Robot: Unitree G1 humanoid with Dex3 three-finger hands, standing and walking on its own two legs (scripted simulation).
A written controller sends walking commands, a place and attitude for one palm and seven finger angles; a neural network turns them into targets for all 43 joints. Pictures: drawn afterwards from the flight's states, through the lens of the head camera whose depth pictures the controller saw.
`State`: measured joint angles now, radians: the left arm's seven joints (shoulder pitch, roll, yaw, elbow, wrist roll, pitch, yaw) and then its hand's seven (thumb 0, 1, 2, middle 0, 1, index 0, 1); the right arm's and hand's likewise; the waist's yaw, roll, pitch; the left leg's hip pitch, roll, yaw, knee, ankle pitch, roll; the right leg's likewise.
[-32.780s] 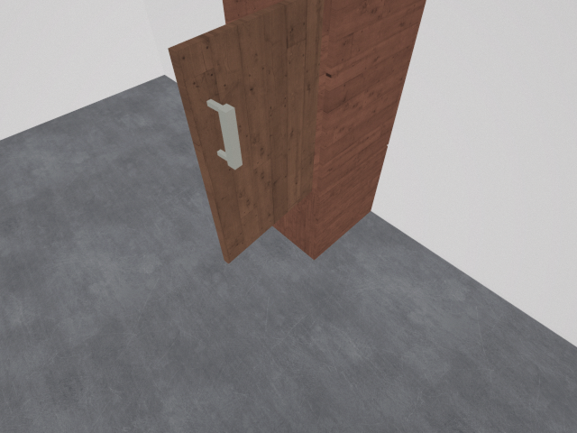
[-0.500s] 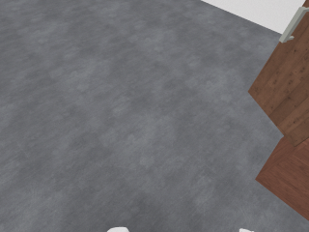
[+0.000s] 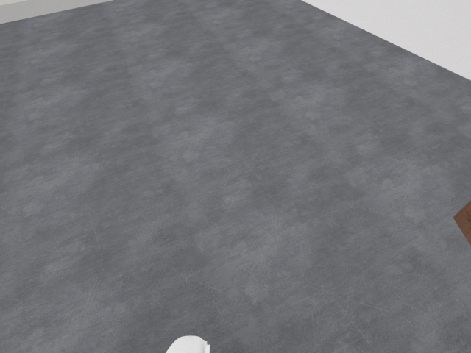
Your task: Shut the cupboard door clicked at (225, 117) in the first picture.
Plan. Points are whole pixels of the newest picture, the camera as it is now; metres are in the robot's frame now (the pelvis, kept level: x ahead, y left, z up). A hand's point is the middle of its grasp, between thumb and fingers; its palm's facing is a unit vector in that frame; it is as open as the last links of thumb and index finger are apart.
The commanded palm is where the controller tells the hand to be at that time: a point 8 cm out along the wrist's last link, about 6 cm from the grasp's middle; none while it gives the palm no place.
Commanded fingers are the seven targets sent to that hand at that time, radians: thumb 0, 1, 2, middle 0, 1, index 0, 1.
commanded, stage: walk to a spot facing it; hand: left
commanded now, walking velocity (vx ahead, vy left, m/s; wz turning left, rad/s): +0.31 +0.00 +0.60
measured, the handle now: out of the picture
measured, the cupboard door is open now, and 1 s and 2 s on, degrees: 62 62 62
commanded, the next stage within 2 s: turn to face it in 0.58 s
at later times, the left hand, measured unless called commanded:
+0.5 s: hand out of the picture +0.15 +0.29 -0.18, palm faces +0.31 -0.93 -0.22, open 7.4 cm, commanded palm none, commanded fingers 0.00 0.90 0.90 -0.20 -0.30 -0.20 -0.30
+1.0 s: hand (137, 248) +0.37 +0.26 -0.16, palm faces +0.23 -0.94 -0.24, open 7.1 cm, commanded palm none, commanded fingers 0.00 0.90 0.90 -0.20 -0.30 -0.20 -0.30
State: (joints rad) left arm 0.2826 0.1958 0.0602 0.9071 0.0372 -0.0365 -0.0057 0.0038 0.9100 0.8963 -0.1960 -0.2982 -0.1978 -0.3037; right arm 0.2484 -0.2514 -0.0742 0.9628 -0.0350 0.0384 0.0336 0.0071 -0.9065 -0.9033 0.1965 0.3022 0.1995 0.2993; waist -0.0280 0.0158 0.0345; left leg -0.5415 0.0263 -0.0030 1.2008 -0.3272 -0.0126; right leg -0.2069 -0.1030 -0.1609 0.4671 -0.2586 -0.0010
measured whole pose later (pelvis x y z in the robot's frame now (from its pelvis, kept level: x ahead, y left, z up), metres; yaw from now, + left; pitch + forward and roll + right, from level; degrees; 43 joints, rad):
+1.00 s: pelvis +0.34 +0.06 +0.00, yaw +11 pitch +1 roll +1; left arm 0.19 0.16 0.07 0.97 0.02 -0.02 0.02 -0.01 0.95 0.90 -0.20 -0.30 -0.20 -0.30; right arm 0.23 -0.17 -0.04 1.03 -0.02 0.02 -0.03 0.00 -0.91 -0.90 0.20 0.30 0.20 0.30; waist -0.02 0.00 0.10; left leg -0.45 0.04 0.03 1.05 -0.44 -0.05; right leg -0.27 0.02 -0.02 0.43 -0.16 -0.06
